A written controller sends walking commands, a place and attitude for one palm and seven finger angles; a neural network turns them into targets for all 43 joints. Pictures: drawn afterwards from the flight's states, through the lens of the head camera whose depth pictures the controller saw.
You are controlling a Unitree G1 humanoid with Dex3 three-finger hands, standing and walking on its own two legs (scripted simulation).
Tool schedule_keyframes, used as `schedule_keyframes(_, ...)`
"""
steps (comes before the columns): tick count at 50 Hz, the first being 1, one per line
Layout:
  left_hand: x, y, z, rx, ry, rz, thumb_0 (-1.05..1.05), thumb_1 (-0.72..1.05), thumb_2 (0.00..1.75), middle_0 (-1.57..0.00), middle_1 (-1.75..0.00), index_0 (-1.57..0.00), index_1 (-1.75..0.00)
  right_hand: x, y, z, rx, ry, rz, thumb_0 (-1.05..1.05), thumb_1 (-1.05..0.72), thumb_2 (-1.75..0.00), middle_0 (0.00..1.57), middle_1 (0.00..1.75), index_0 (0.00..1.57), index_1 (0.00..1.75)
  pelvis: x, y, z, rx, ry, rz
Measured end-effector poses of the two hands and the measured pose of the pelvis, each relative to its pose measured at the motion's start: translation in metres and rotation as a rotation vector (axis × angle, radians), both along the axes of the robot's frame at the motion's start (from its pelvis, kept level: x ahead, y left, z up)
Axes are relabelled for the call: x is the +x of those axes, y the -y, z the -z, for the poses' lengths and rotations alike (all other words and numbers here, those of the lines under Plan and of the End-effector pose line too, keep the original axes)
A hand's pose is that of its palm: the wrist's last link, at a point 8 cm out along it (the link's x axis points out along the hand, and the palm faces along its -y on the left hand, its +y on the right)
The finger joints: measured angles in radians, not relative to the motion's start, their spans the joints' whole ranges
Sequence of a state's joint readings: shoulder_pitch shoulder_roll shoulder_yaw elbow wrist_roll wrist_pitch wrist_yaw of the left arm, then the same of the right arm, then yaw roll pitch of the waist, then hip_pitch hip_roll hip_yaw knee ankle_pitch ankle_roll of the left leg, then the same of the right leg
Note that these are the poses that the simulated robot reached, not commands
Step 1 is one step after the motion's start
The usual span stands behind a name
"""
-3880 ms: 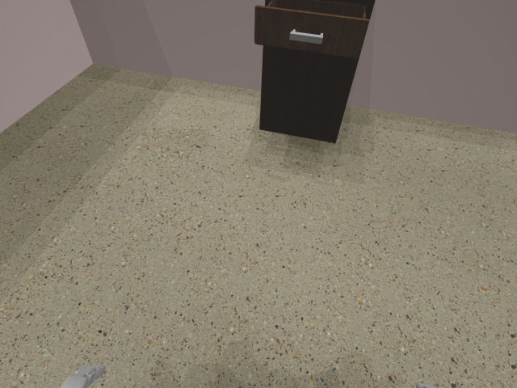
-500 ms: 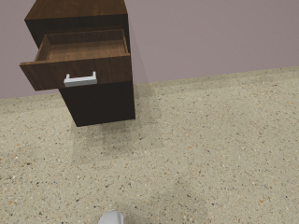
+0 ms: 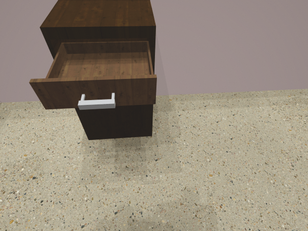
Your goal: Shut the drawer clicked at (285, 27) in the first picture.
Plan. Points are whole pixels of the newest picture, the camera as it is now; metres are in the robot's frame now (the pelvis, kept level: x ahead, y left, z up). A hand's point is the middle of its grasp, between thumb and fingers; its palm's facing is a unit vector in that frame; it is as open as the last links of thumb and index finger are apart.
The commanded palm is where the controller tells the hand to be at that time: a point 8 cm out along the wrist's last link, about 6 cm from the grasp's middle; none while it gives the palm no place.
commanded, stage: turn to face it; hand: left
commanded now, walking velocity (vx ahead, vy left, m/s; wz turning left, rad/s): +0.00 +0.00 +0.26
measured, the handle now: (97, 100) +0.55 +0.25 -0.02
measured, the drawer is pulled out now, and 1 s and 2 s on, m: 0.29 0.29 0.29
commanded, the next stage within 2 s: take the last steps up to it in 0.10 s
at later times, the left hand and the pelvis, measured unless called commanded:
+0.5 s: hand out of the picture -0.02 +0.18 -0.18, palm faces +0.22 -0.96 -0.16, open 7.4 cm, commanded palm none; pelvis +0.03 +0.01 +0.00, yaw +8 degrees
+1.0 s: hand (109, 193) +0.26 +0.16 -0.17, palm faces +0.11 -0.97 -0.22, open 7.4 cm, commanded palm none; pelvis +0.17 -0.03 -0.02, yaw +7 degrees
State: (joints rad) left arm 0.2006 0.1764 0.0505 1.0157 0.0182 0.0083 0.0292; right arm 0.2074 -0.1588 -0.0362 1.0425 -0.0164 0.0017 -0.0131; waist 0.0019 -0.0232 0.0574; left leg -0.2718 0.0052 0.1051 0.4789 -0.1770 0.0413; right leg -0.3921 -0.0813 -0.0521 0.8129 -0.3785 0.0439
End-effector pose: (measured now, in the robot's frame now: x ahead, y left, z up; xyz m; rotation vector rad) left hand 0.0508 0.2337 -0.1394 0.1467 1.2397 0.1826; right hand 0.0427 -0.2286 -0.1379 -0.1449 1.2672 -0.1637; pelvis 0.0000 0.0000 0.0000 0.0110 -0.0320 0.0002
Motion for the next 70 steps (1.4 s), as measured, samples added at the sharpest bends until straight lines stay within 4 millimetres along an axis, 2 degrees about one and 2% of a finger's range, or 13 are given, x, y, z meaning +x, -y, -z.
schedule_keyframes(6, 0.010, 0.016, -0.008, 0.046, 0.033, -0.006, 0.00, 0.92, 0.90, -0.20, -0.30, -0.19, -0.30, -0.001, 0.014, 0.021, 0.058, -0.053, 0.006, 0.00, -0.93, -0.90, 0.20, 0.30, 0.20, 0.30, 0.011, 0.020, 0.006, 0.011, 0.005, -0.033)
schedule_keyframes(13, -0.009, 0.026, -0.017, 0.034, -0.001, -0.076, 0.00, 0.92, 0.90, -0.20, -0.30, -0.20, -0.30, 0.011, 0.022, 0.009, 0.054, -0.088, -0.042, 0.01, -0.92, -0.90, 0.20, 0.30, 0.20, 0.30, 0.017, 0.027, -0.005, 0.007, -0.010, -0.091)
schedule_keyframes(24, -0.079, 0.011, 0.014, -0.069, -0.152, -0.205, 0.00, 0.91, 0.90, -0.20, -0.30, -0.20, -0.30, 0.049, -0.004, -0.004, -0.026, -0.036, -0.159, 0.01, -0.92, -0.90, 0.19, 0.30, 0.20, 0.30, 0.028, -0.002, 0.003, -0.028, -0.016, -0.139)
schedule_keyframes(28, -0.081, 0.005, 0.013, -0.097, -0.227, -0.180, 0.00, 0.91, 0.90, -0.20, -0.30, -0.20, -0.30, 0.044, -0.015, -0.014, -0.037, -0.022, -0.127, 0.01, -0.92, -0.90, 0.20, 0.30, 0.20, 0.30, 0.041, -0.011, -0.004, -0.031, -0.006, -0.129)
schedule_keyframes(32, -0.051, -0.002, 0.007, -0.100, -0.191, -0.165, 0.01, 0.91, 0.90, -0.20, -0.30, -0.19, -0.30, 0.026, -0.024, -0.016, -0.024, -0.099, -0.103, 0.01, -0.91, -0.90, 0.20, 0.30, 0.20, 0.30, 0.055, -0.015, -0.010, -0.029, -0.003, -0.136)
schedule_keyframes(37, 0.006, -0.006, 0.003, -0.078, -0.125, -0.138, 0.01, 0.91, 0.90, -0.20, -0.30, -0.19, -0.30, 0.005, -0.030, -0.012, 0.012, -0.213, -0.058, 0.01, -0.91, -0.90, 0.20, 0.30, 0.20, 0.30, 0.079, -0.013, -0.010, -0.013, -0.007, -0.124)
schedule_keyframes(42, 0.082, -0.003, 0.001, -0.039, -0.066, -0.073, 0.01, 0.91, 0.90, -0.20, -0.30, -0.19, -0.30, -0.001, -0.026, -0.004, 0.050, -0.299, 0.005, 0.01, -0.91, -0.90, 0.20, 0.30, 0.20, 0.30, 0.112, -0.001, -0.003, 0.003, -0.010, -0.107)
schedule_keyframes(46, 0.152, 0.009, 0.002, -0.004, 0.016, -0.019, 0.01, 0.91, 0.90, -0.20, -0.30, -0.19, -0.30, 0.008, -0.013, 0.010, 0.078, -0.366, 0.040, 0.01, -0.90, -0.90, 0.20, 0.30, 0.20, 0.30, 0.147, 0.016, 0.010, 0.009, -0.012, -0.100)
schedule_keyframes(49, 0.188, 0.021, 0.002, 0.018, 0.096, -0.022, 0.00, 0.91, 0.90, -0.20, -0.30, -0.19, -0.30, 0.032, 0.003, 0.021, 0.090, -0.390, 0.030, 0.01, -0.91, -0.90, 0.20, 0.30, 0.20, 0.30, 0.167, 0.030, 0.017, 0.004, -0.003, -0.113)
schedule_keyframes(53, 0.197, 0.035, -0.007, 0.012, 0.108, -0.068, 0.00, 0.91, 0.90, -0.20, -0.30, -0.20, -0.30, 0.098, 0.025, 0.020, 0.064, -0.294, -0.018, 0.01, -0.91, -0.90, 0.20, 0.30, 0.20, 0.30, 0.188, 0.039, 0.008, -0.002, 0.011, -0.131)
schedule_keyframes(61, 0.178, 0.042, -0.011, 0.009, 0.005, -0.130, -0.01, 0.94, 0.90, -0.20, -0.30, -0.20, -0.30, 0.240, 0.036, 0.002, 0.027, -0.020, -0.111, 0.01, -0.91, -0.90, 0.19, 0.30, 0.20, 0.30, 0.222, 0.043, -0.006, -0.017, -0.002, -0.147)
schedule_keyframes(65, 0.161, 0.049, -0.004, -0.039, -0.065, -0.165, -0.01, 0.92, 0.90, -0.20, -0.30, -0.20, -0.30, 0.285, 0.027, -0.006, 0.017, 0.037, -0.156, 0.01, -0.92, -0.90, 0.19, 0.30, 0.20, 0.30, 0.237, 0.037, -0.007, -0.028, -0.007, -0.146)
schedule_keyframes(70, 0.139, 0.053, 0.008, -0.103, -0.157, -0.224, 0.00, 0.91, 0.90, -0.20, -0.30, -0.20, -0.30, 0.322, 0.002, -0.012, 0.007, 0.059, -0.214, 0.01, -0.92, -0.90, 0.19, 0.30, 0.20, 0.30, 0.257, 0.021, -0.005, -0.042, -0.009, -0.152)
